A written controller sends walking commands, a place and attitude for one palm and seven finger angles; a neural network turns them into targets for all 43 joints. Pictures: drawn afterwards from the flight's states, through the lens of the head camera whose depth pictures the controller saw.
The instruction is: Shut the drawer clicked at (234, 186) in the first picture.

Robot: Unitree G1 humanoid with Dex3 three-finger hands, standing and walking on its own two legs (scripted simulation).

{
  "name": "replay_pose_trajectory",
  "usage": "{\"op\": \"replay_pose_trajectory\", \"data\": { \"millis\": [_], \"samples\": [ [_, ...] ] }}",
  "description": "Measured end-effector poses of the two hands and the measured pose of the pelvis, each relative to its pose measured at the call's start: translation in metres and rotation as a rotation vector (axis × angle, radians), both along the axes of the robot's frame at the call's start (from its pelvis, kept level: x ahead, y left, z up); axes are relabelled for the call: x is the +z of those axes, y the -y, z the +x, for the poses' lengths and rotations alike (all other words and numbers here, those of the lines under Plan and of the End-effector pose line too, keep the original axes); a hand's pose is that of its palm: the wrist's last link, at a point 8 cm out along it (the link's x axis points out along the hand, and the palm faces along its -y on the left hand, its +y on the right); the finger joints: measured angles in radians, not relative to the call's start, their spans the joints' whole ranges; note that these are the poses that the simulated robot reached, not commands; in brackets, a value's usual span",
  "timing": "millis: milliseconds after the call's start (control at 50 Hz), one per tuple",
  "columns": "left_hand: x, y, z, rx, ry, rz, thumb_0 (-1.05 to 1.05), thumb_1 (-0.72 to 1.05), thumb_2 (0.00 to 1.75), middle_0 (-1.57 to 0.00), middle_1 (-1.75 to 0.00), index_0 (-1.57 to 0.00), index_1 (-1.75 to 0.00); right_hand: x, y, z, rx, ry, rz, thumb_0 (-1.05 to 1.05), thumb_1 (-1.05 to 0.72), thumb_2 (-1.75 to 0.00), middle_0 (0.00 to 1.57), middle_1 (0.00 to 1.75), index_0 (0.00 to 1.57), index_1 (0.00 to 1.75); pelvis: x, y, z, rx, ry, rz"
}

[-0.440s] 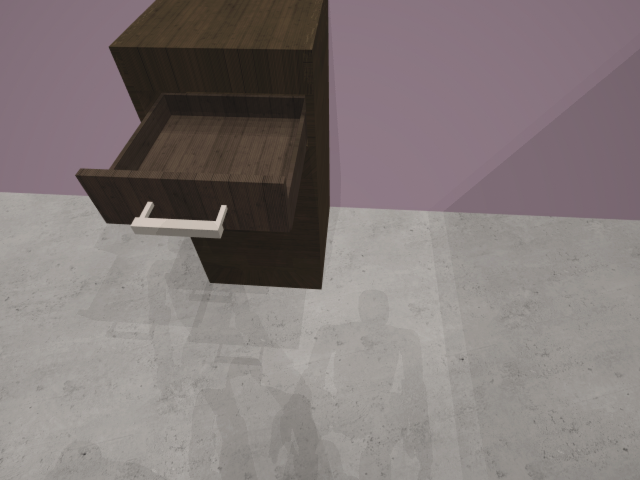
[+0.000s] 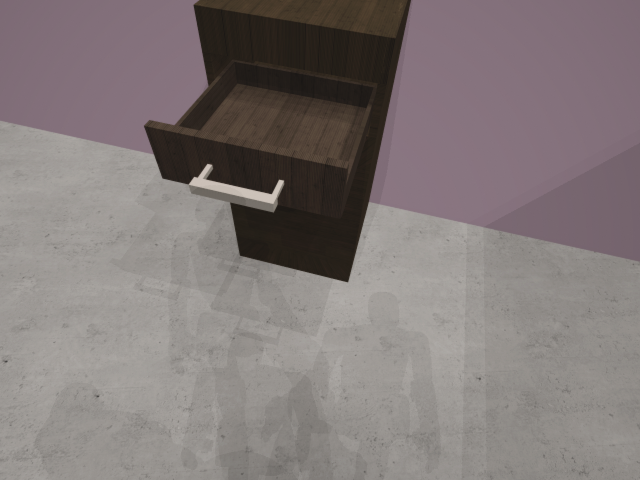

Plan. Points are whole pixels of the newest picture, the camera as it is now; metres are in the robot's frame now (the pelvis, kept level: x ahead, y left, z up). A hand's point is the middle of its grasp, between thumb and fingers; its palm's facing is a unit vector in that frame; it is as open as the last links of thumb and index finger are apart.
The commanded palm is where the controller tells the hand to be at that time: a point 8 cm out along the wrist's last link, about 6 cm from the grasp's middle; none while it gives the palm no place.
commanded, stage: turn or walk to find it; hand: left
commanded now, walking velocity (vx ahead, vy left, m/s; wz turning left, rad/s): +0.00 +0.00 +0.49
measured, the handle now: (238, 186) +0.60 +0.18 -0.03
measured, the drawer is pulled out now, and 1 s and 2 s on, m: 0.30 0.30 0.30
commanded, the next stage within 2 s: stand and wait in 0.08 s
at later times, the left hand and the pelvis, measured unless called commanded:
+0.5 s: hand out of the picture -0.02 +0.18 -0.17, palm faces +0.21 -0.95 -0.24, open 7.4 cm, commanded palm none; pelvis +0.00 -0.01 +0.00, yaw +9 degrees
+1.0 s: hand out of the picture +0.03 +0.18 -0.16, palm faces +0.16 -0.96 -0.24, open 7.4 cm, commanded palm none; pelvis +0.01 -0.02 +0.01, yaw +7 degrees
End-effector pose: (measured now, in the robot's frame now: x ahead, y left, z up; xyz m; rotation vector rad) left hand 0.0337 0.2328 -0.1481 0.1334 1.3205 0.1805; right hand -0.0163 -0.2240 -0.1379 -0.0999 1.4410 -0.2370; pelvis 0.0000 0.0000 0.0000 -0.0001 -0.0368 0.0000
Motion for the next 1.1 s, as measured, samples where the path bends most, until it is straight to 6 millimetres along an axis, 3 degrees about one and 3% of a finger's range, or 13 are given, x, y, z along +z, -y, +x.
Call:
{"op": "replay_pose_trajectory", "data": {
  "millis": [80, 200, 320, 420, 500, 620, 720, 960, 1100],
  "samples": [
    [-0.007, -0.018, 0.000, 0.042, 0.015, 0.004, 0.00, 0.90, 0.90, -0.20, -0.30, -0.20, -0.30, -0.007, -0.003, 0.017, 0.082, 0.034, -0.026, 0.01, -0.91, -0.90, 0.19, 0.30, 0.20, 0.30, -0.009, -0.010, -0.005, 0.055, -0.009, 0.004],
    [0.017, -0.029, 0.003, 0.097, 0.081, 0.056, 0.00, 0.91, 0.90, -0.20, -0.30, -0.20, -0.30, -0.007, -0.004, 0.039, 0.189, 0.044, 0.005, 0.01, -0.90, -0.90, 0.19, 0.30, 0.20, 0.30, -0.001, -0.004, -0.009, 0.121, -0.030, 0.011],
    [0.026, -0.018, -0.016, 0.115, 0.084, 0.118, 0.00, 0.91, 0.90, -0.19, -0.30, -0.20, -0.30, -0.020, 0.010, 0.077, 0.223, 0.106, 0.045, 0.01, -0.90, -0.90, 0.20, 0.30, 0.20, 0.30, -0.005, 0.014, -0.008, 0.144, -0.031, 0.023],
    [0.027, 0.000, -0.047, 0.146, -0.008, 0.082, 0.00, 0.91, 0.90, -0.19, -0.30, -0.20, -0.30, -0.007, 0.017, 0.107, 0.238, 0.163, 0.037, 0.01, -0.90, -0.90, 0.19, 0.30, 0.20, 0.30, 0.003, 0.016, -0.005, 0.152, -0.026, 0.022],
    [0.014, 0.010, -0.064, 0.171, -0.061, 0.032, 0.00, 0.90, 0.90, -0.20, -0.30, -0.20, -0.30, -0.002, 0.018, 0.120, 0.256, 0.203, 0.006, 0.01, -0.91, -0.90, 0.19, 0.30, 0.20, 0.30, 0.000, 0.013, -0.001, 0.149, -0.029, -0.001],
    [0.008, 0.027, -0.073, 0.192, -0.106, -0.028, 0.00, 0.91, 0.90, -0.20, -0.30, -0.20, -0.30, 0.004, 0.011, 0.116, 0.295, 0.146, -0.005, 0.01, -0.91, -0.90, 0.19, 0.30, 0.20, 0.30, 0.006, 0.015, 0.001, 0.149, -0.025, -0.001],
    [0.010, 0.031, -0.066, 0.169, -0.111, -0.042, 0.00, 0.90, 0.90, -0.20, -0.30, -0.20, -0.30, 0.004, 0.008, 0.105, 0.267, 0.128, 0.005, 0.01, -0.91, -0.90, 0.19, 0.30, 0.20, 0.30, 0.009, 0.015, 0.002, 0.143, -0.020, -0.002],
    [0.023, 0.006, -0.024, 0.114, -0.019, 0.034, 0.00, 0.91, 0.90, -0.20, -0.30, -0.20, -0.30, 0.000, 0.018, 0.063, 0.213, 0.042, 0.015, 0.01, -0.91, -0.90, 0.20, 0.30, 0.20, 0.30, 0.012, 0.017, 0.006, 0.132, -0.010, 0.000],
    [0.028, -0.001, -0.010, 0.093, 0.011, 0.060, 0.00, 0.91, 0.90, -0.20, -0.30, -0.20, -0.30, -0.001, 0.022, 0.043, 0.190, 0.003, 0.021, 0.01, -0.91, -0.90, 0.20, 0.30, 0.20, 0.30, 0.013, 0.019, 0.007, 0.126, -0.009, 0.002]
  ]
}}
